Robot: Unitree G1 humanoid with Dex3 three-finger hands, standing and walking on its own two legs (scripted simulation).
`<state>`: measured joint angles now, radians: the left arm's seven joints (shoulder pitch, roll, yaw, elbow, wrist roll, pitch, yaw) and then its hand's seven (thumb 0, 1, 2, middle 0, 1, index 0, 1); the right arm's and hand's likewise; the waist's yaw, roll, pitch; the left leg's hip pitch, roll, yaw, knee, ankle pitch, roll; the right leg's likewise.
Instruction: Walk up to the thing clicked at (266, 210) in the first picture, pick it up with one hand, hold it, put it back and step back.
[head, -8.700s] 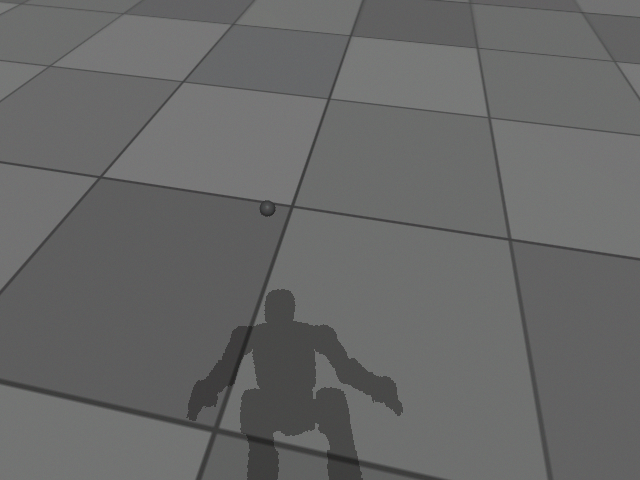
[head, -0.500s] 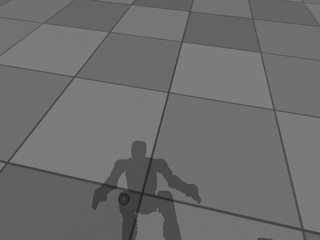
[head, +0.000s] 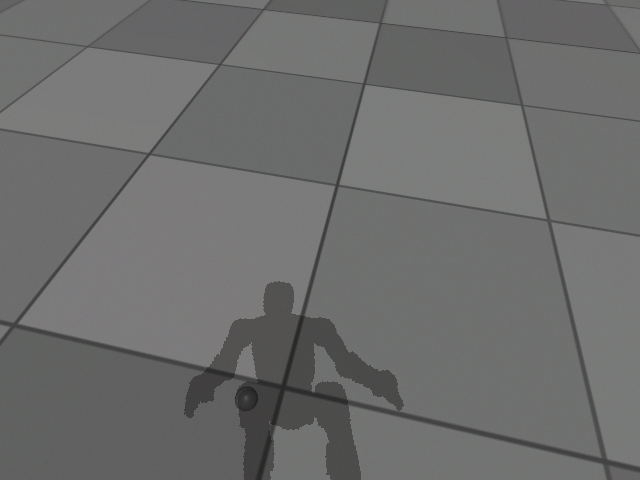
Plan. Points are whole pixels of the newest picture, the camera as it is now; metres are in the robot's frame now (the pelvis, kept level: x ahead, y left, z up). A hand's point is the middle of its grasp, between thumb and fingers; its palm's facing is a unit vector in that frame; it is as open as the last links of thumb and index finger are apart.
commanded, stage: walk up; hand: left
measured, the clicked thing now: (246, 398) +0.44 +0.20 -0.75
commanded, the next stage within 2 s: stand in 0.52 s
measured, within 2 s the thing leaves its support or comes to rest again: neither
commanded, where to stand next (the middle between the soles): +0.02 -0.01 m, yaw -2 degrees
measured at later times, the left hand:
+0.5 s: hand out of the picture +0.08 +0.25 -0.16, palm faces -0.01 -0.95 -0.32, open 7.4 cm
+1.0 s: hand out of the picture +0.10 +0.26 -0.15, palm faces -0.04 -0.94 -0.35, open 7.4 cm
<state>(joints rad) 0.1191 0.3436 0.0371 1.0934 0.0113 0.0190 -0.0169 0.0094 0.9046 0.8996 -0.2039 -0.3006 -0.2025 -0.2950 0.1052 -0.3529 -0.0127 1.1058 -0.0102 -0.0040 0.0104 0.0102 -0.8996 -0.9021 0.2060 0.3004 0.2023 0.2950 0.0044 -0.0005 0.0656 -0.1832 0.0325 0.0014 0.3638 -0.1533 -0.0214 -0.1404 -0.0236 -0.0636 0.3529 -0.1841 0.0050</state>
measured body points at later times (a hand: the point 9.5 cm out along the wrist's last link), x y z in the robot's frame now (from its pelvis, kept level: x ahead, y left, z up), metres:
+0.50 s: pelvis +0.00 +0.00 +0.00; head +0.02 +0.01 +0.45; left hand +0.08 +0.30 -0.14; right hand +0.08 -0.30 -0.13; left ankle +0.03 +0.13 -0.75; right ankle +0.00 -0.12 -0.75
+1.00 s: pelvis +0.03 +0.01 +0.00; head +0.04 +0.01 +0.45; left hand +0.10 +0.31 -0.13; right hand +0.10 -0.29 -0.13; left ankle +0.03 +0.13 -0.75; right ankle +0.00 -0.12 -0.75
